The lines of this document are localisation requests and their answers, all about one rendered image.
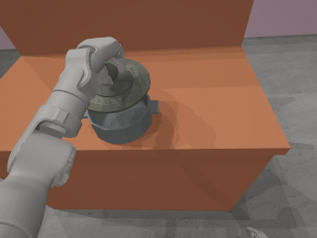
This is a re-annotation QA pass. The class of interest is robot left upper arm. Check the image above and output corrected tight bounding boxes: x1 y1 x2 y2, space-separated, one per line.
0 130 76 238

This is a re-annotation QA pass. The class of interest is robot left forearm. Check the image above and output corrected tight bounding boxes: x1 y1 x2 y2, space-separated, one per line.
7 43 105 174

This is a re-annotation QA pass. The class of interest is knob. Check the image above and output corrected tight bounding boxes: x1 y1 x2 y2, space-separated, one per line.
105 62 118 80

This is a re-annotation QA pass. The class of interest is lid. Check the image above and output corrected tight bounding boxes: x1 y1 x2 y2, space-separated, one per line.
87 59 151 114

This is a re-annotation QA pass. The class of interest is robot left hand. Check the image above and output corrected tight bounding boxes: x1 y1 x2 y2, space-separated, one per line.
78 37 126 86

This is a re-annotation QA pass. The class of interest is robot right hand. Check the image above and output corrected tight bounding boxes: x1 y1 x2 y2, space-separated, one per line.
246 226 267 238

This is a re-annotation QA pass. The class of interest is pot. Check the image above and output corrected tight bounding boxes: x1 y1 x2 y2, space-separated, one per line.
82 94 159 145

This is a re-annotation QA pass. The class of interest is table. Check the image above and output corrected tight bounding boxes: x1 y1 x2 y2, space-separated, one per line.
0 0 291 211

